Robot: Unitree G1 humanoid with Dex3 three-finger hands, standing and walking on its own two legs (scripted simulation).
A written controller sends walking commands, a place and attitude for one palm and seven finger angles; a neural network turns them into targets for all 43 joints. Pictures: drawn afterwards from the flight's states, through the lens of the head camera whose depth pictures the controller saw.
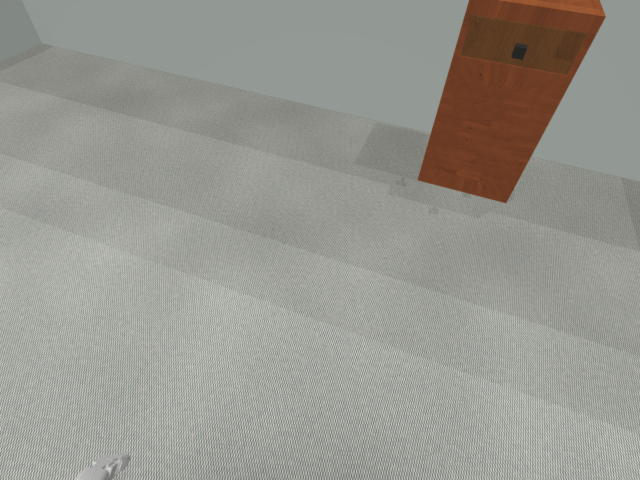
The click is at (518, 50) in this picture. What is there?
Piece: drawer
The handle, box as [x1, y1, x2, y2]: [512, 43, 526, 59]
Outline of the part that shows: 516,43 512,53 512,57 522,59 526,49 526,45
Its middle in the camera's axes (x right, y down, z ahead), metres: +0.71 -0.68 +1.39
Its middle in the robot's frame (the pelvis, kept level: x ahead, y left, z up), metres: +1.51 -0.66 -0.06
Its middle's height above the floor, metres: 0.70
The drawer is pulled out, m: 0.00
